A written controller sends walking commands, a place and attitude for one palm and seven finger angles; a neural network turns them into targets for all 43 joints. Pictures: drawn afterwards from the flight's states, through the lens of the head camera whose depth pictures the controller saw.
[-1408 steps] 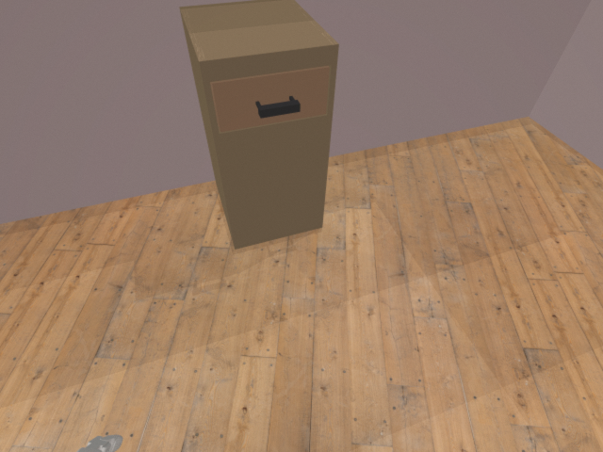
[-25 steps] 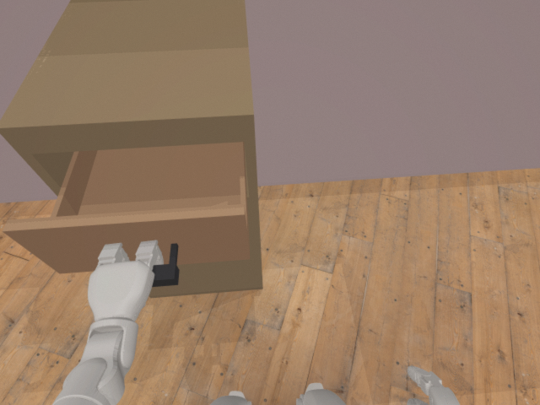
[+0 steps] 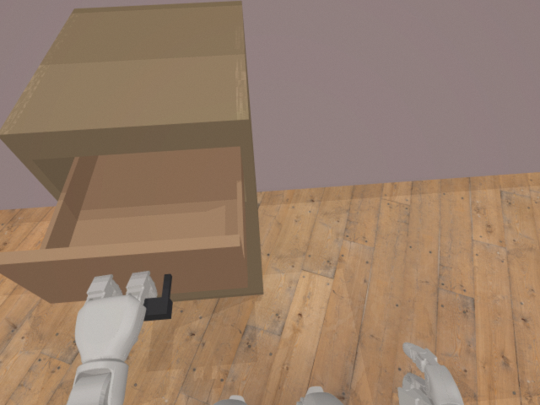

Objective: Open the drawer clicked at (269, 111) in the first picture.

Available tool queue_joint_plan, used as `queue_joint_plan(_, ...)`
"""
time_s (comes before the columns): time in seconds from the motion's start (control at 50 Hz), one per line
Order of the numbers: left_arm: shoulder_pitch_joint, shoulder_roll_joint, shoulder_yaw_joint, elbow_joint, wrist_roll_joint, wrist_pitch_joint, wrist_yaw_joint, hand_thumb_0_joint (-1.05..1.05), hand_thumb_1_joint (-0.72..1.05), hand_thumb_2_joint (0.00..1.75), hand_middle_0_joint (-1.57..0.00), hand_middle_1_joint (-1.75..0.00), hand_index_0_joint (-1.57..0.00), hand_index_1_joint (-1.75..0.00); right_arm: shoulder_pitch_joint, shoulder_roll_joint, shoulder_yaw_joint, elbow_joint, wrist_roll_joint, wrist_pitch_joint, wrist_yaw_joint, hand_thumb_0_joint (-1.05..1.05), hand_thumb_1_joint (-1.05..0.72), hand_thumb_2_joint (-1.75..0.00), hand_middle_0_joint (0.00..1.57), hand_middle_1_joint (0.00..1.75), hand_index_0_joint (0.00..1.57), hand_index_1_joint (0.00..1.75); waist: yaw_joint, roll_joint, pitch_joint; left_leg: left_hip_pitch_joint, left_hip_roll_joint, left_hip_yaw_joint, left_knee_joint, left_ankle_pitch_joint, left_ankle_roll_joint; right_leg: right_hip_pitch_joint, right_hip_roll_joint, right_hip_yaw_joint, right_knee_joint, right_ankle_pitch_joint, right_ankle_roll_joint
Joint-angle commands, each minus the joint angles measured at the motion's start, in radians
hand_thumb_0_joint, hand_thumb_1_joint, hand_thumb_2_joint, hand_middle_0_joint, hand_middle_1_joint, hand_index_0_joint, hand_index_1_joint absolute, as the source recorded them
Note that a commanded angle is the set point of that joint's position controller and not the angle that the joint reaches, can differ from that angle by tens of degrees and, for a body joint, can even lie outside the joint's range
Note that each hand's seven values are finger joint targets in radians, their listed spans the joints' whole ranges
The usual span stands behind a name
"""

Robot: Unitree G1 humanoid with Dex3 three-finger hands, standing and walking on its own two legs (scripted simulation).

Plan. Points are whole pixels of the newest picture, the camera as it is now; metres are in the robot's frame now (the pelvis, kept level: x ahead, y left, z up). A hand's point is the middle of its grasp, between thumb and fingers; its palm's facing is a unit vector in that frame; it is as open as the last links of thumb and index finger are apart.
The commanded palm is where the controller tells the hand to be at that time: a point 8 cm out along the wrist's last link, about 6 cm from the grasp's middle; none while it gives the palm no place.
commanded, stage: pull the drawer open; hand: left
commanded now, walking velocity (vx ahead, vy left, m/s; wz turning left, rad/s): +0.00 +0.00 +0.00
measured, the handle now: (131, 296) +0.28 +0.24 -0.03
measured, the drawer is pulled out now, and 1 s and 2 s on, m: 0.20 0.30 0.30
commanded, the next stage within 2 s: open the thumb to release the handle in 1.24 s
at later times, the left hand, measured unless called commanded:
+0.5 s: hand (121, 377) +0.17 +0.23 -0.05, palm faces -0.07 -0.09 -0.99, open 6.0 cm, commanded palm +0.14 +0.23 +0.00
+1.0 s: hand out of the picture +0.13 +0.22 -0.05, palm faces -0.13 -0.11 -0.99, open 6.1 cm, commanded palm +0.08 +0.22 +0.00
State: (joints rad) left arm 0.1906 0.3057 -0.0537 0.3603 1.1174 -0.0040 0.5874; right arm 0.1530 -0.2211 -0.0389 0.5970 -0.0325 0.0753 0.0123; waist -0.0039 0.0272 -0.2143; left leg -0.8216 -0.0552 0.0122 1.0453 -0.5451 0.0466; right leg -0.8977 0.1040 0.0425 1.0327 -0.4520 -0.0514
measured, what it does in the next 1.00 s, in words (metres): stands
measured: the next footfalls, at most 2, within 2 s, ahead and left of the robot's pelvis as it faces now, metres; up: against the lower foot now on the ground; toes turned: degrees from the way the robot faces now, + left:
none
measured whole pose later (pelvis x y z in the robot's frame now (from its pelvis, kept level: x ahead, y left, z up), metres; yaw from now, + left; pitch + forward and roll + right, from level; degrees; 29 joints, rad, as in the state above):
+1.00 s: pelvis +0.00 -0.02 -0.02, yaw +0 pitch +19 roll +1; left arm 0.64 0.31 0.01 0.01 1.10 -0.13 0.54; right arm 0.13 -0.21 -0.01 0.50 -0.07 0.06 0.05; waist 0.03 0.02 -0.24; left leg -0.88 -0.05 0.01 1.16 -0.60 0.02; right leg -0.97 0.11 0.03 1.17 -0.51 -0.08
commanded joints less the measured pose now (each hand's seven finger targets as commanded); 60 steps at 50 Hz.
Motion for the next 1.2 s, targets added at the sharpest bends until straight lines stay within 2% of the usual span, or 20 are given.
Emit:
queue_joint_plan(0.0, 0.092, 0.125, 0.097, -0.237, -0.025, 0.001, 0.07, 0.0, 0.9, 0.9, -0.4, -1.35, -0.4, -1.35, -0.076, -0.12, -0.039, -0.149, 0.001, -0.045, -0.001, 0.0, -0.9, -0.9, 0.2, 0.3, 0.2, 0.3, 0.054, -0.005, -0.238, 0.136, 0.011, -0.039, -0.118, 0.414, -0.019, 0.261, -0.041, 0.019, -0.114, 0.408, -0.02)
queue_joint_plan(0.02, 0.119, 0.142, 0.121, -0.251, -0.024, -0.002, 0.073, 0.0, 0.9, 0.9, -0.4, -1.35, -0.4, -1.35, -0.081, -0.122, -0.036, -0.157, -0.001, -0.045, -0.001, 0.0, -0.9, -0.9, 0.2, 0.3, 0.2, 0.3, 0.061, -0.005, -0.241, 0.136, 0.012, -0.043, -0.118, 0.427, -0.019, 0.264, -0.04, 0.023, -0.11, 0.418, -0.024)
queue_joint_plan(0.06, 0.172, 0.118, 0.101, -0.28, -0.02, -0.004, 0.076, 0.0, 0.9, 0.9, -0.4, -1.35, -0.4, -1.35, -0.082, -0.114, -0.036, -0.162, -0.003, -0.048, 0.004, 0.0, -0.9, -0.9, 0.2, 0.3, 0.2, 0.3, 0.066, 0.012, -0.251, 0.154, 0.013, -0.042, -0.11, 0.456, -0.023, 0.258, -0.041, 0.018, -0.1, 0.431, -0.023)
queue_joint_plan(0.14, 0.219, 0.133, 0.114, -0.323, -0.011, -0.011, 0.079, 0.0, 0.9, 0.9, -0.4, -1.35, -0.4, -1.35, -0.099, -0.116, -0.029, -0.171, -0.008, -0.047, 0.007, 0.0, -0.9, -0.9, 0.2, 0.3, 0.2, 0.3, 0.069, 0.015, -0.246, 0.158, 0.015, -0.047, -0.101, 0.471, -0.027, 0.237, -0.04, 0.02, -0.085, 0.426, -0.024)
queue_joint_plan(0.32, 0.333, 0.103, 0.087, -0.405, -0.009, -0.027, 0.07, 0.0, 0.9, 0.9, -0.4, -1.35, -0.4, -1.35, -0.11, -0.11, -0.021, -0.203, -0.017, -0.054, 0.018, 0.0, -0.9, -0.9, 0.2, 0.3, 0.2, 0.3, 0.077, 0.032, -0.231, 0.181, 0.024, -0.061, -0.085, 0.512, -0.034, 0.188, -0.036, -0.006, -0.066, 0.382, -0.028)
queue_joint_plan(0.4, 0.374, 0.093, 0.08, -0.416, -0.015, -0.036, 0.06, 0.0, 0.9, 0.9, -0.4, -1.35, -0.4, -1.35, -0.114, -0.105, -0.018, -0.211, -0.019, -0.056, 0.017, 0.0, -0.9, -0.9, 0.2, 0.3, 0.2, 0.3, 0.077, -0.011, -0.214, 0.154, 0.018, -0.054, -0.076, 0.448, -0.028, 0.194, -0.039, 0.0, -0.069, 0.365, -0.023)
queue_joint_plan(0.44, 0.411, 0.116, 0.101, -0.428, -0.017, -0.049, 0.057, 0.0, 0.9, 0.9, -0.4, -1.35, -0.4, -1.35, -0.119, -0.103, -0.011, -0.218, -0.02, -0.057, 0.017, 0.0, -0.9, -0.9, 0.2, 0.3, 0.2, 0.3, 0.086, -0.008, -0.227, 0.141, 0.013, -0.047, -0.074, 0.436, -0.026, 0.21, -0.042, 0.011, -0.065, 0.378, -0.024)
queue_joint_plan(0.5, 0.427, 0.113, 0.101, -0.438, -0.012, -0.067, 0.054, 0.0, 0.9, 0.9, -0.4, -1.35, -0.4, -1.35, -0.122, -0.101, -0.01, -0.222, -0.021, -0.057, 0.018, 0.0, -0.9, -0.9, 0.2, 0.3, 0.2, 0.3, 0.085, 0.01, -0.179, 0.119, 0.009, -0.046, -0.07, 0.393, -0.025, 0.181, -0.041, 0.013, -0.068, 0.344, -0.028)
queue_joint_plan(0.54, 0.46, 0.123, 0.109, -0.461, -0.005, -0.077, 0.055, 0.0, 0.9, 0.9, -0.4, -1.35, -0.4, -1.35, -0.124, -0.099, -0.007, -0.23, -0.024, -0.06, 0.024, 0.0, -0.9, -0.9, 0.2, 0.3, 0.2, 0.3, 0.097, 0.035, -0.207, 0.132, 0.009, -0.044, -0.065, 0.406, -0.028, 0.169, -0.041, 0.01, -0.056, 0.324, -0.031)
queue_joint_plan(0.56, 0.461, 0.116, 0.104, -0.46, -0.006, -0.08, 0.053, 0.0, 0.9, 0.9, -0.4, -1.35, -0.4, -1.35, -0.121, -0.098, -0.009, -0.229, -0.024, -0.06, 0.025, 0.0, -0.9, -0.9, 0.2, 0.3, 0.2, 0.3, 0.087, 0.027, -0.19, 0.13, 0.012, -0.049, -0.06, 0.406, -0.029, 0.155, -0.038, 0.005, -0.055, 0.318, -0.033)
queue_joint_plan(0.58, 0.484, 0.116, 0.103, -0.471, -0.005, -0.082, 0.052, 0.0, 0.9, 0.9, -0.4, -1.35, -0.4, -1.35, -0.124, -0.098, -0.008, -0.235, -0.027, -0.06, 0.027, 0.0, -0.9, -0.9, 0.2, 0.3, 0.2, 0.3, 0.096, 0.023, -0.203, 0.129, 0.012, -0.046, -0.058, 0.407, -0.028, 0.155, -0.038, 0.006, -0.052, 0.314, -0.032)
queue_joint_plan(0.6, 0.482, 0.105, 0.09, -0.478, -0.007, -0.085, 0.048, 0.0, 0.9, 0.9, -0.4, -1.35, -0.4, -1.35, -0.121, -0.098, -0.01, -0.234, -0.027, -0.061, 0.028, 0.0, -0.9, -0.9, 0.2, 0.3, 0.2, 0.3, 0.086, 0.018, -0.191, 0.125, 0.01, -0.044, -0.052, 0.397, -0.027, 0.152, -0.04, 0.006, -0.055, 0.318, -0.031)
queue_joint_plan(0.62, 0.501, 0.121, 0.114, -0.487, -0.015, -0.091, 0.045, 0.0, 0.9, 0.9, -0.4, -1.35, -0.4, -1.35, -0.118, -0.098, -0.007, -0.242, -0.027, -0.062, 0.028, 0.0, -0.9, -0.9, 0.2, 0.3, 0.2, 0.3, 0.089, 0.006, -0.198, 0.112, 0.009, -0.044, -0.055, 0.388, -0.024, 0.168, -0.04, 0.008, -0.056, 0.323, -0.032)
queue_joint_plan(0.7, 0.513, 0.115, 0.1, -0.508, -0.012, -0.105, 0.04, 0.0, 0.9, 0.9, -0.4, -1.35, -0.4, -1.35, -0.123, -0.099, -0.008, -0.247, -0.032, -0.065, 0.03, 0.0, -0.9, -0.9, 0.2, 0.3, 0.2, 0.3, 0.086, 0.013, -0.173, 0.096, 0.005, -0.044, -0.042, 0.339, -0.023, 0.13, -0.043, 0.015, -0.053, 0.274, -0.033)
queue_joint_plan(0.78, 0.582, 0.137, 0.134, -0.518, -0.022, -0.128, 0.035, 0.0, 0.9, 0.9, -0.4, -1.35, -0.4, -1.35, -0.126, -0.095, -0.004, -0.255, -0.034, -0.066, 0.027, 0.0, -0.9, -0.9, 0.2, 0.3, 0.2, 0.3, 0.098, -0.014, -0.178, 0.066, -0.001, -0.042, -0.031, 0.318, -0.022, 0.133, -0.044, 0.036, -0.05, 0.276, -0.034)
queue_joint_plan(0.82, 0.604, 0.137, 0.133, -0.548, -0.03, -0.136, 0.03, 0.0, 0.9, 0.9, -0.4, -1.35, -0.4, -1.35, -0.125, -0.095, -0.003, -0.262, -0.035, -0.069, 0.029, 0.0, -0.9, -0.9, 0.2, 0.3, 0.2, 0.3, 0.1, 0.019, -0.186, 0.077, -0.001, -0.039, -0.032, 0.329, -0.019, 0.137, -0.045, 0.029, -0.05, 0.282, -0.039)
queue_joint_plan(0.88, 0.696, 0.143, 0.154, -0.535, -0.036, -0.153, 0.024, 0.0, 0.9, 0.9, -0.4, -1.35, -0.4, -1.35, -0.125, -0.087, -0.003, -0.26, -0.036, -0.066, 0.033, 0.0, -0.9, -0.9, 0.2, 0.3, 0.2, 0.3, 0.117, -0.014, -0.194, 0.057, -0.005, -0.034, -0.023, 0.335, -0.022, 0.158, -0.045, 0.048, -0.046, 0.315, -0.036)
queue_joint_plan(0.96, 0.775, 0.133, 0.156, -0.552, -0.047, -0.169, 0.013, 0.0, 0.9, 0.9, -0.4, -1.35, -0.4, -1.35, -0.134, -0.079, -0.003, -0.262, -0.032, -0.063, 0.038, 0.0, -0.9, -0.9, 0.2, 0.3, 0.2, 0.3, 0.125, 0.023, -0.175, 0.049, -0.004, -0.029, -0.026, 0.355, -0.018, 0.182, -0.045, 0.046, -0.047, 0.358, -0.04)
queue_joint_plan(1.06, 0.795, 0.14, 0.193, -0.514, -0.051, -0.196, 0.01, 0.0, 0.9, 0.9, -0.4, -1.35, -0.4, -1.35, -0.144, -0.071, -0.007, -0.249, -0.037, -0.061, 0.036, 0.0, -0.9, -0.9, 0.2, 0.3, 0.2, 0.3, 0.115, -0.046, -0.143, -0.01, -0.004, -0.029, -0.012, 0.31, -0.014, 0.184, -0.051, 0.058, -0.047, 0.381, -0.034)
queue_joint_plan(1.18, 0.784, 0.161, 0.223, -0.544, -0.04, -0.221, 0.023, 0.0, 0.9, 0.9, -0.4, -1.35, -0.4, -1.35, -0.139, -0.075, -0.013, -0.246, -0.045, -0.062, 0.042, 0.0, -0.9, -0.9, 0.2, 0.3, 0.2, 0.3, 0.128, -0.005, -0.21, 0.008, -0.007, -0.023, 0.008, 0.329, -0.018, 0.153, -0.05, 0.062, -0.025, 0.369, -0.038)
